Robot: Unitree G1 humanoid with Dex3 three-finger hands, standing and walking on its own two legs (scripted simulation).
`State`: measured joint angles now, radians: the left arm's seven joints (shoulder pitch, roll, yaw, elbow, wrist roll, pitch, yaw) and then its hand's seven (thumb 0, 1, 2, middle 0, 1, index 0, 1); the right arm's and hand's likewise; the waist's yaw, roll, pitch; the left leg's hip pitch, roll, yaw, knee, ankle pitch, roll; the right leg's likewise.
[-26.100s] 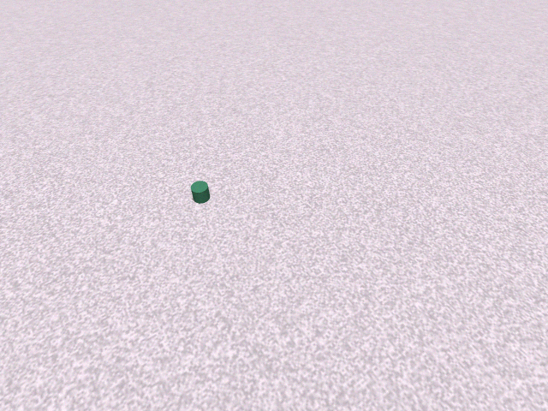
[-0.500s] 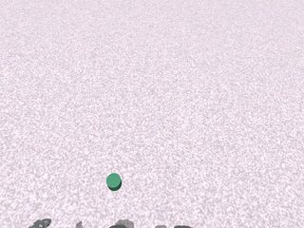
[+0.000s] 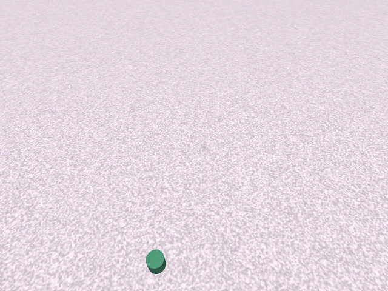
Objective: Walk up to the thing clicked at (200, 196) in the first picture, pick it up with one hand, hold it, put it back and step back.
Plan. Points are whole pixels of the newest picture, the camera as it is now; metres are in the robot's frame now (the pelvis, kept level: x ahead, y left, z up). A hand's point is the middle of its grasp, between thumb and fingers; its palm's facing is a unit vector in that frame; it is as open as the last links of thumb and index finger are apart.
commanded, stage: walk up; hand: left
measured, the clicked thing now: (156, 261) +0.44 +0.22 -0.72
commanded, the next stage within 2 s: none
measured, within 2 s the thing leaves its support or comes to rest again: neither
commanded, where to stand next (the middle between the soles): +0.05 -0.01 m, yaw +0 degrees
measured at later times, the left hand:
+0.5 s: hand out of the picture +0.12 +0.26 -0.14, palm faces -0.03 -0.93 -0.38, open 7.4 cm
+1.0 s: hand out of the picture +0.07 +0.27 -0.15, palm faces -0.01 -0.93 -0.36, open 7.4 cm
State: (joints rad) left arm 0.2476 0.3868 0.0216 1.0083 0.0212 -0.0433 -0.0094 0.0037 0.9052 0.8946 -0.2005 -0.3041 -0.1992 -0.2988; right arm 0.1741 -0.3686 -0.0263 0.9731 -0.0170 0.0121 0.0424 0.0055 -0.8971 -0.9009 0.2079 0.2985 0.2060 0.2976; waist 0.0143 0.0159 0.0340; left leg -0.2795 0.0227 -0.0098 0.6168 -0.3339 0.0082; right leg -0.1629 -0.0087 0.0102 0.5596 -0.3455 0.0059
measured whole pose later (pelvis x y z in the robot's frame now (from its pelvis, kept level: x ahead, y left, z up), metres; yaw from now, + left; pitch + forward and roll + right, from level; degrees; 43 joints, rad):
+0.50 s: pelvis +0.02 +0.00 +0.00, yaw +0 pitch -3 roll +0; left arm 0.13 0.38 0.00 1.02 0.00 -0.03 0.00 0.00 0.90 0.89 -0.20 -0.30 -0.20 -0.30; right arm 0.13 -0.37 -0.03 1.02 0.00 -0.01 0.02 0.01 -0.90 -0.90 0.21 0.30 0.20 0.30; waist -0.01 0.01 0.07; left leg -0.23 0.02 -0.01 0.58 -0.30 -0.01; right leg -0.12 -0.01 0.01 0.55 -0.37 0.01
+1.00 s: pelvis +0.01 +0.01 +0.00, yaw +0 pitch -4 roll +0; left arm 0.16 0.37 0.01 1.07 0.01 -0.01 0.00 0.00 0.90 0.89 -0.20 -0.30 -0.20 -0.30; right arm 0.13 -0.37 -0.03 1.06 -0.01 0.00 0.03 0.01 -0.90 -0.90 0.20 0.30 0.20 0.30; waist 0.01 0.00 0.09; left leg -0.21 0.00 -0.01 0.53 -0.25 0.01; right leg -0.11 -0.04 0.01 0.52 -0.34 0.03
